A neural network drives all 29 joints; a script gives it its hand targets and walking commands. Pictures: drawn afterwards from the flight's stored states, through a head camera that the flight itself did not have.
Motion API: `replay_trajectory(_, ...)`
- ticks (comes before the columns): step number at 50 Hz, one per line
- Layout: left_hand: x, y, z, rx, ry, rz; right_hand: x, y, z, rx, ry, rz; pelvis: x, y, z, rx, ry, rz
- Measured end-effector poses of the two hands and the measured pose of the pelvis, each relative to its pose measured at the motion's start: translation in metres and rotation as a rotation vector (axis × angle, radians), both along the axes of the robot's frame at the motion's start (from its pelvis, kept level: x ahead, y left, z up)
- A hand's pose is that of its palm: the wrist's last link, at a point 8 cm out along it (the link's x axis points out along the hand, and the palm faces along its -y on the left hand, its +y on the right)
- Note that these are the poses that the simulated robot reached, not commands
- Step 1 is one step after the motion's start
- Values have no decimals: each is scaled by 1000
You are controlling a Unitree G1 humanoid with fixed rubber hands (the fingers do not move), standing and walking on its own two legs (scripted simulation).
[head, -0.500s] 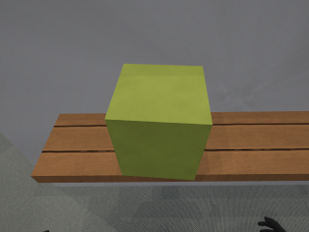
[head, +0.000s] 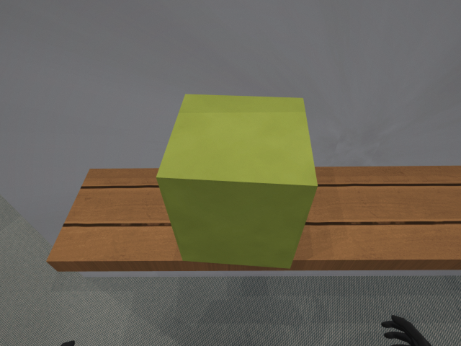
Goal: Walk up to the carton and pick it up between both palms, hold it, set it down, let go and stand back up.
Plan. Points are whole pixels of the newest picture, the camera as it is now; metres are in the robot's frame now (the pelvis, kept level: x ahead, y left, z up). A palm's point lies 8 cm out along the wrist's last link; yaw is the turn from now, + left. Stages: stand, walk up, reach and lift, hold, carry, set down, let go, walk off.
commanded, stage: reach and lift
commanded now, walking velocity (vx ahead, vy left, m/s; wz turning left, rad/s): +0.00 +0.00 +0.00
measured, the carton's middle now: (239, 184) +0.40 -0.01 +0.07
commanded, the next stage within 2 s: none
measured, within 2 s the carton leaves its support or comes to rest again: neither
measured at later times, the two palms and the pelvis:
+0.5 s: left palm (75, 332) +0.18 +0.27 -0.04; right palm out of the picture +0.12 -0.29 -0.04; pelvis -0.01 +0.00 +0.01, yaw +1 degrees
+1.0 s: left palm (75, 314) +0.19 +0.25 +0.01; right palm (415, 344) +0.15 -0.25 +0.01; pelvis +0.00 +0.01 +0.02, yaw +1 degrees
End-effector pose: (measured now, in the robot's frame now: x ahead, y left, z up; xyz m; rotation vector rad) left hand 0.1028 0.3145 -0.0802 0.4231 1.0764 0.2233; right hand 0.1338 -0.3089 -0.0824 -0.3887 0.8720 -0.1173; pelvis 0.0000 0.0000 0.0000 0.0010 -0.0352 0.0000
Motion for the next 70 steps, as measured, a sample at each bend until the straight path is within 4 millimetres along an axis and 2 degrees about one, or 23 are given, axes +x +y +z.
replay_trajectory(4, 24, -14, 3, -17, 3, 16, 7, -2, 0, 7, -37, 31, 1, -2, 0, 2, 1, 4)
replay_trajectory(9, 68, -35, 21, -51, -133, -35, 16, -2, 5, 5, -93, 35, 4, -3, 0, 2, 6, 6)
replay_trajectory(12, 80, -40, 30, -58, -185, -57, 11, -1, 5, 16, -92, 14, 6, -3, 2, 2, 6, 6)
replay_trajectory(18, 79, -41, 35, -76, -207, -65, -12, 7, 12, 30, -96, -19, 3, -2, 9, -3, 7, 9)
replay_trajectory(24, 76, -47, 42, -104, -288, -87, -17, 21, 34, 45, -184, -7, -7, -2, 13, -5, 3, 9)
replay_trajectory(34, 67, -57, 58, -121, -384, -90, -4, 36, 61, 86, -318, -8, -18, -2, 15, -5, -16, 10)
replay_trajectory(42, 80, -64, 76, -174, -474, -98, 3, 52, 83, 121, -403, -63, -16, -1, 15, -4, -13, 13)
replay_trajectory(46, 87, -63, 89, -184, -526, -101, 6, 60, 92, 132, -412, -69, -12, 4, 17, -5, -9, 16)
replay_trajectory(50, 90, -62, 91, -189, -533, -98, 13, 62, 97, 139, -407, -72, -5, 5, 19, -7, 0, 15)
replay_trajectory(53, 88, -65, 92, -215, -543, -79, 22, 65, 107, 156, -443, -71, 2, 5, 20, -8, 12, 15)
replay_trajectory(58, 91, -74, 105, -237, -615, -87, 36, 69, 120, 183, -495, -72, 11, 4, 22, -7, 25, 15)
replay_trajectory(64, 96, -80, 120, -255, -694, -114, 33, 79, 128, 224, -528, -83, 15, 3, 23, -7, 28, 15)
replay_trajectory(70, 98, -83, 137, -268, -780, -139, 31, 87, 146, 241, -605, -71, 12, 4, 23, -7, 19, 15)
